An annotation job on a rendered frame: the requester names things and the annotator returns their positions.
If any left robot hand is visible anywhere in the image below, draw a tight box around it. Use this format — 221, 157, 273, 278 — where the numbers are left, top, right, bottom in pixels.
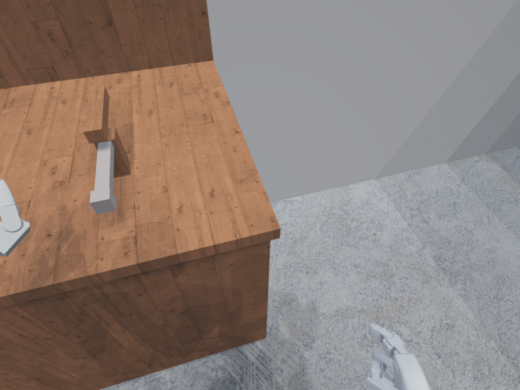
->
0, 180, 30, 257

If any counter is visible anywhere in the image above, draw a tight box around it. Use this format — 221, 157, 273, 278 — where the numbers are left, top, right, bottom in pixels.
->
0, 0, 280, 390

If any right robot hand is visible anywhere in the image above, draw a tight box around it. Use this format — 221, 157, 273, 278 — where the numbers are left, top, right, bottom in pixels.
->
367, 323, 431, 390

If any tap lever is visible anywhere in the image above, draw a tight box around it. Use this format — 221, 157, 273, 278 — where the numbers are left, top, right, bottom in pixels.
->
89, 141, 116, 215

